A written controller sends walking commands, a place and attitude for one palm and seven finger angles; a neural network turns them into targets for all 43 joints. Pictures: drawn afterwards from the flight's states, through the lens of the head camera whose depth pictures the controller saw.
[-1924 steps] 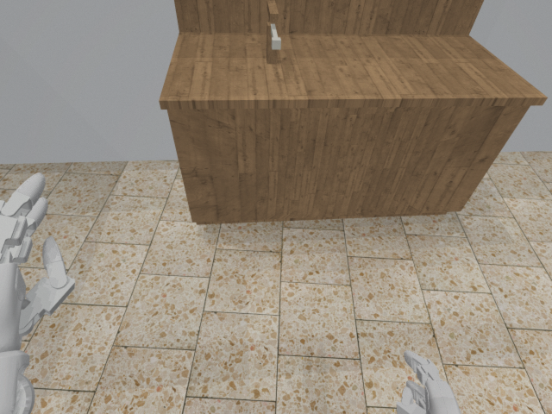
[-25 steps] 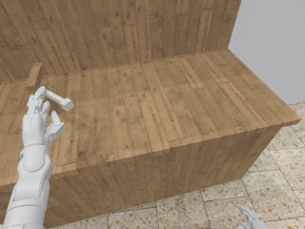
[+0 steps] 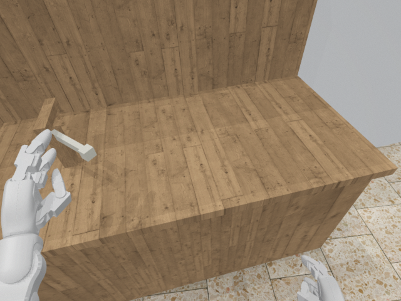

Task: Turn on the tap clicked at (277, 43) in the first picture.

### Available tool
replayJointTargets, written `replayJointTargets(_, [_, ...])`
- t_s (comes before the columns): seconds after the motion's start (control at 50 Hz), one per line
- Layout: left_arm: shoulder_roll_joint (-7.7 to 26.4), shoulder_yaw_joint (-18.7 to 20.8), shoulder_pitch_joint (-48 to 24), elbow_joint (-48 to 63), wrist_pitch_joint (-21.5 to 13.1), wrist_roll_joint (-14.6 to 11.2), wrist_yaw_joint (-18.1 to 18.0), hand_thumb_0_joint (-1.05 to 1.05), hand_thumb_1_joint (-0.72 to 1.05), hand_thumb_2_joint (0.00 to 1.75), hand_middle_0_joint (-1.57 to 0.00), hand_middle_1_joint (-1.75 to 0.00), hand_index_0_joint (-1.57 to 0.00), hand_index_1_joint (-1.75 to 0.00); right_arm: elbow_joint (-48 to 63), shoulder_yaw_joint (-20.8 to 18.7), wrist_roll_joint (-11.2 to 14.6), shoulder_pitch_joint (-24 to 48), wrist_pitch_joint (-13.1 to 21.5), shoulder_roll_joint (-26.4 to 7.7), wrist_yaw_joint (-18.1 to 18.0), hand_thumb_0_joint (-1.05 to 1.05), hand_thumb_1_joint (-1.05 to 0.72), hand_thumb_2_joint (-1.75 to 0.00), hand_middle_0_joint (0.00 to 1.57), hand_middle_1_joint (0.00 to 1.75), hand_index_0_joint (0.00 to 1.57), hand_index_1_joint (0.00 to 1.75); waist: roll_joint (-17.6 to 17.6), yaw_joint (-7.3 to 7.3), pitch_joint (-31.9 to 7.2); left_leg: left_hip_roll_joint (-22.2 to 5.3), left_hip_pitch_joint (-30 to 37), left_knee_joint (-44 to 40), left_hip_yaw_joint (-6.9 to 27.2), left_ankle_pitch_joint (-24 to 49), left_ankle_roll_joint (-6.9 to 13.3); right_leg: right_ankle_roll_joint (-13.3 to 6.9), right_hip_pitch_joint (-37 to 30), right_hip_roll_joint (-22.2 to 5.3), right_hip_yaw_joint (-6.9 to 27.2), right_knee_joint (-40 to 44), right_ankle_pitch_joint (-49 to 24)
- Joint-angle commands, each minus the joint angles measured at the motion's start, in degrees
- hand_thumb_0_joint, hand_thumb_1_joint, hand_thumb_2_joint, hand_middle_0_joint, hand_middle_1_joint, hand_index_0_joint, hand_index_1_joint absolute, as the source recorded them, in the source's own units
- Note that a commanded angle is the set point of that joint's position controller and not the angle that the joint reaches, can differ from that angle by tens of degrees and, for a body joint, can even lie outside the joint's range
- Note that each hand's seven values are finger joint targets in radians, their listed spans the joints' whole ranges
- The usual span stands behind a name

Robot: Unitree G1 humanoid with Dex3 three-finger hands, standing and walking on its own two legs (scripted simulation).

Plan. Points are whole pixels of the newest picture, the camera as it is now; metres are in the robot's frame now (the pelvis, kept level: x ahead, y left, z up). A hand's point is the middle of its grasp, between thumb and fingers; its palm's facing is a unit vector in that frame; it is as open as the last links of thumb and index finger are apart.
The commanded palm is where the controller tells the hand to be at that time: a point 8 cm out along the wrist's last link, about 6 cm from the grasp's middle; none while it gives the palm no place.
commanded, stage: draw the hand back beside the body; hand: left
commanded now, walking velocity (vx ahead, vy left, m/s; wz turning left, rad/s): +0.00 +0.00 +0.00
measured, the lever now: (87, 152) +0.41 +0.35 +0.05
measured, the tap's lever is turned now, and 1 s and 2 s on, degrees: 44 44 44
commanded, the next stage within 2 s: step back with the hand held close in 0.44 s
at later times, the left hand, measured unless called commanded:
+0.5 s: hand (66, 219) +0.19 +0.24 +0.15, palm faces +0.39 -0.86 -0.32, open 7.4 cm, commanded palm +0.15 +0.28 +0.16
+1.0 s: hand (40, 236) +0.16 +0.26 +0.14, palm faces +0.29 -0.85 -0.44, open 7.4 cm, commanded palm +0.11 +0.30 +0.17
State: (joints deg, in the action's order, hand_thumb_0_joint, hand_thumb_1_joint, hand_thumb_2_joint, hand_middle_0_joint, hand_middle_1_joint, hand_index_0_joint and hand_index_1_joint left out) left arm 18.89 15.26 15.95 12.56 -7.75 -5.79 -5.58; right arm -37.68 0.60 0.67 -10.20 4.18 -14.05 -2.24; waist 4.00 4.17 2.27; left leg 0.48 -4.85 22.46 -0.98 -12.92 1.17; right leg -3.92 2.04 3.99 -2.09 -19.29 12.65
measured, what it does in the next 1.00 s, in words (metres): shifts its weight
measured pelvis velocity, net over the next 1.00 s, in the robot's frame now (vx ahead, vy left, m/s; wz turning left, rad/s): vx -0.06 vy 0.03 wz -0.03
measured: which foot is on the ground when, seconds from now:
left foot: down 0.00-1.00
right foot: down 0.00-1.00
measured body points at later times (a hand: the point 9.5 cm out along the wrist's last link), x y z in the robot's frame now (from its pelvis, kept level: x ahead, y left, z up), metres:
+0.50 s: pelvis -0.01 +0.00 +0.00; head -0.03 -0.02 +0.45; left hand +0.16 +0.28 +0.17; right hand +0.19 -0.22 -0.08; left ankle +0.00 +0.11 -0.74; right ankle -0.02 -0.07 -0.74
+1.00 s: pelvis -0.06 +0.03 -0.01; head -0.03 +0.03 +0.44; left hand +0.14 +0.31 +0.17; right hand +0.11 -0.22 -0.09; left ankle +0.00 +0.11 -0.74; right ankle -0.02 -0.07 -0.74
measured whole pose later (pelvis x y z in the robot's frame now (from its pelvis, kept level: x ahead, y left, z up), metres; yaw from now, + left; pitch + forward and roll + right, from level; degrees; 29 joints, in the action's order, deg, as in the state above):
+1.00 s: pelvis -0.06 +0.03 -0.01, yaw -2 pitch +0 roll -1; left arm 23.5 18.2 29.5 27.9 -9.8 -3.6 -6.4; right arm -31.7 -0.3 0.9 -10.9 0.6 -13.9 -4.0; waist 1.4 1.0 2.6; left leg 1.0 -17.9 27.9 -3.1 -10.2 3.4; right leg -1.6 15.6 3.1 -0.8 -25.1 9.5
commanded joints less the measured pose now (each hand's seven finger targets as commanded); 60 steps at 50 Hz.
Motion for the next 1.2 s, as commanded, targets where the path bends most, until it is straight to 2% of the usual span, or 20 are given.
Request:
replayJointTargets(0.0, [7.8, 2.4, -3.2, 13.5, -2.9, -0.1, 0.2, 0.00, 0.90, 0.90, -0.20, -0.30, -0.20, -0.30, 9.9, -2.4, 0.2, 8.5, 3.4, -5.8, -0.5, 0.00, -0.90, -0.90, 0.20, 0.30, 0.20, 0.30, -2.7, -1.08, -5.9, -2.1, 3.8, -1.5, 2.0, 13.0, 1.3, 1.8, 2.9, -4.3, 3.6, 2.8, -14.0])
replayJointTargets(0.1, [12.2, 6.8, 2.8, 22.6, -3.8, 0.2, -0.2, 0.00, 0.90, 0.90, -0.20, -0.30, -0.20, -0.30, 10.8, -2.5, -0.3, 8.6, 3.5, -5.6, -0.3, 0.00, -0.90, -0.90, 0.20, 0.30, 0.20, 0.30, -1.1, 0.02, -10.1, -1.9, 3.7, -0.2, 1.9, 16.9, 1.2, 1.6, 0.1, -4.7, 4.0, 1.6, -18.9])
replayJointTargets(0.14, [11.0, 6.2, 5.8, 23.7, -3.7, 0.3, -0.1, 0.00, 0.90, 0.90, -0.20, -0.30, -0.20, -0.30, 11.1, -2.3, -0.4, 8.5, 3.5, -4.9, -0.2, 0.00, -0.90, -0.90, 0.20, 0.30, 0.20, 0.30, -1.5, -0.02, -8.9, -2.1, 2.8, 0.0, 1.9, 17.2, 1.0, 1.7, 0.6, -4.7, 3.5, 1.3, -19.3])
replayJointTargets(0.2, [11.1, 6.5, 2.6, 23.2, -3.1, 0.4, -0.3, 0.00, 0.90, 0.90, -0.20, -0.30, -0.20, -0.30, 10.6, -2.1, -0.4, 8.9, 3.3, -4.9, -0.5, 0.00, -0.90, -0.90, 0.20, 0.30, 0.20, 0.30, 1.2, -0.85, -5.2, -2.0, 2.2, 0.0, 1.8, 14.0, 0.9, 1.5, 3.3, -4.7, 3.8, 2.4, -15.7])
replayJointTargets(0.26, [9.3, 4.9, 1.6, 19.5, -2.6, 0.4, -0.4, 0.00, 0.90, 0.90, -0.20, -0.30, -0.20, -0.30, 10.2, -2.1, -0.2, 8.8, 3.2, -4.7, -1.0, 0.00, -0.90, -0.90, 0.20, 0.30, 0.20, 0.30, 0.6, -1.32, -2.8, -2.1, 1.7, -0.1, 2.1, 10.0, 0.9, 1.7, 5.4, -4.6, 3.7, 3.1, -11.5])
replayJointTargets(0.34, [8.8, 4.3, 2.0, 18.6, -2.8, 0.0, -0.4, 0.00, 0.90, 0.90, -0.20, -0.30, -0.20, -0.30, 10.7, -2.3, -0.1, 9.2, 3.0, -4.9, -1.4, 0.00, -0.90, -0.90, 0.20, 0.30, 0.20, 0.30, -4.0, -1.05, -4.6, -2.0, 2.1, -0.5, 2.6, 8.1, 1.3, 2.0, 5.0, -4.5, 3.5, 3.3, -9.0])
replayJointTargets(0.38, [8.9, 4.1, 2.1, 19.7, -3.0, 0.1, -0.3, 0.00, 0.90, 0.90, -0.20, -0.30, -0.20, -0.30, 10.8, -2.3, -0.2, 9.5, 3.2, -5.0, -1.3, 0.00, -0.90, -0.90, 0.20, 0.30, 0.20, 0.30, -3.9, -0.78, -5.9, -1.9, 2.2, -0.6, 2.6, 8.2, 1.4, 2.0, 4.2, -4.6, 3.5, 3.3, -9.2])
replayJointTargets(0.42, [9.2, 4.1, 2.0, 20.7, -3.3, 0.4, -0.6, 0.00, 0.90, 0.90, -0.20, -0.30, -0.20, -0.30, 10.6, -2.1, -0.3, 9.6, 3.4, -4.8, -1.3, 0.00, -0.90, -0.90, 0.20, 0.30, 0.20, 0.30, 0.2, -0.67, -6.1, -1.6, 2.1, -0.6, 2.5, 8.0, 1.2, 1.7, 3.9, -4.7, 3.8, 3.4, -8.8])
replayJointTargets(0.52, [10.3, 5.2, 1.9, 21.2, -3.5, 0.5, -0.9, 0.00, 0.90, 0.90, -0.20, -0.30, -0.20, -0.30, 10.2, -2.0, -0.4, 9.8, 3.7, -4.8, -1.3, 0.00, -0.90, -0.90, 0.20, 0.30, 0.20, 0.30, -1.4, -0.74, -5.1, -1.8, 1.5, -0.7, 2.7, 7.5, 1.2, 1.5, 4.1, -4.7, 3.9, 4.0, -8.3])
replayJointTargets(0.54, [14.2, 8.4, -2.2, 24.2, -4.0, 0.4, -1.4, 0.00, 0.90, 0.90, -0.20, -0.30, -0.20, -0.30, 10.4, -2.1, -0.3, 9.9, 3.9, -5.0, -1.4, 0.00, -0.90, -0.90, 0.20, 0.30, 0.20, 0.30, -0.3, -0.51, -6.8, -1.7, 2.0, -0.7, 2.7, 7.4, 1.3, 1.5, 3.3, -4.8, 4.2, 4.1, -8.3])
replayJointTargets(0.56, [20.4, 15.9, -9.0, 28.0, -6.0, 0.1, -1.9, 0.00, 0.90, 0.90, -0.20, -0.30, -0.20, -0.30, 12.6, -1.2, 0.3, 8.7, 3.1, -4.8, -1.9, 0.00, -0.90, -0.90, 0.20, 0.30, 0.20, 0.30, -1.6, -1.58, -1.8, -2.9, -0.7, 2.2, 4.5, 4.4, 1.9, 2.3, 9.8, -8.3, 12.0, 5.9, -17.2])
replayJointTargets(0.58, [15.2, 12.0, -3.0, 21.4, -6.0, 0.4, -1.3, 0.00, 0.90, 0.90, -0.20, -0.30, -0.20, -0.30, 10.4, -0.9, -0.2, 8.2, 2.4, -4.1, -1.9, 0.00, -0.90, -0.90, 0.20, 0.30, 0.20, 0.30, -4.4, -2.47, -2.2, -2.9, -0.9, 3.6, 5.0, 4.2, 1.9, 2.3, 10.6, -10.1, 11.8, 5.2, -20.7])
replayJointTargets(0.7, [8.4, 6.0, 7.2, 18.0, -4.8, 1.1, -0.2, 0.00, 0.90, 0.90, -0.20, -0.30, -0.20, -0.30, 13.4, -2.3, 0.3, 7.2, 0.3, -5.6, -1.5, 0.00, -0.90, -0.90, 0.20, 0.30, 0.20, 0.30, -0.8, -2.31, -9.5, -4.9, -0.1, 2.6, 4.1, 12.0, 1.7, 4.1, 8.8, -9.9, 9.3, 0.2, -23.3])
replayJointTargets(0.82, [13.8, 10.6, 10.2, 24.7, -5.2, 1.4, -1.5, 0.00, 0.90, 0.90, -0.20, -0.30, -0.20, -0.30, 15.5, -2.6, 0.3, 7.3, -1.0, -5.5, -2.1, 0.00, -0.90, -0.90, 0.20, 0.30, 0.20, 0.30, -5.5, -2.12, -10.5, -5.7, -4.9, 1.3, 5.8, 8.7, 1.6, 3.2, 9.8, -9.1, 8.2, -0.7, -13.8])
replayJointTargets(0.88, [15.2, 12.1, 9.5, 27.8, -5.8, 1.7, -2.2, 0.00, 0.90, 0.90, -0.20, -0.30, -0.20, -0.30, 15.8, -2.9, 0.4, 7.0, -0.7, -5.7, -2.2, 0.00, -0.90, -0.90, 0.20, 0.30, 0.20, 0.30, -3.8, -2.47, -9.4, -5.8, -8.0, 1.1, 6.8, 2.5, 1.7, 2.5, 11.6, -9.1, 9.3, -1.0, -9.2])
replayJointTargets(0.9, [17.0, 13.7, 9.0, 29.6, -6.2, 1.9, -2.6, 0.00, 0.90, 0.90, -0.20, -0.30, -0.20, -0.30, 15.7, -3.0, 0.2, 7.3, -0.4, -6.0, -2.4, 0.00, -0.90, -0.90, 0.20, 0.30, 0.20, 0.30, -0.6, -2.42, -10.0, -6.2, -8.5, 0.1, 7.5, 1.8, 1.9, 2.4, 11.3, -8.8, 9.2, -1.9, -8.3])
replayJointTargets(0.96, [14.5, 12.3, 9.9, 29.2, -6.5, 2.2, -2.9, 0.00, 0.90, 0.90, -0.20, -0.30, -0.20, -0.30, 15.6, -3.1, 0.1, 6.3, 0.6, -6.2, -2.4, 0.00, -0.90, -0.90, 0.20, 0.30, 0.20, 0.30, 4.0, -2.61, -9.0, -7.6, -13.2, -2.8, 9.4, -5.3, 2.4, 3.0, 10.1, -6.7, 7.8, -4.6, -4.0])
replayJointTargets(1.02, [12.2, 10.9, 9.9, 28.4, -6.6, 3.0, -3.0, 0.00, 0.90, 0.90, -0.20, -0.30, -0.20, -0.30, 15.1, -3.2, 0.0, 5.4, 1.5, -6.9, -2.5, 0.00, -0.90, -0.90, 0.20, 0.30, 0.20, 0.30, 5.5, -2.83, -8.6, -9.6, -17.8, -7.2, 12.5, -13.5, 3.2, 3.8, 7.6, -4.4, 5.7, -8.6, -0.2])
replayJointTargets(1.1, [11.0, 10.3, 8.6, 25.7, -6.0, 4.1, -3.1, 0.00, 0.90, 0.90, -0.20, -0.30, -0.20, -0.30, 14.6, -3.3, 0.1, 4.9, 2.4, -7.2, -2.5, 0.00, -0.90, -0.90, 0.20, 0.30, 0.20, 0.30, 3.8, -3.02, -6.5, -12.0, -24.1, -11.1, 15.7, -23.1, 4.7, 4.5, 5.9, -2.8, 5.2, -14.2, 2.0])
replayJointTargets(1.18, [10.3, 9.5, 6.4, 24.7, -5.6, 4.7, -2.9, 0.00, 0.90, 0.90, -0.20, -0.30, -0.20, -0.30, 14.1, -3.3, 0.1, 4.2, 2.5, -6.8, -2.4, 0.00, -0.90, -0.90, 0.20, 0.30, 0.20, 0.30, -2.4, -3.18, -5.4, -11.9, -24.4, -7.6, 14.6, -20.9, 5.0, 4.4, 7.3, -3.4, 6.5, -13.0, 0.0])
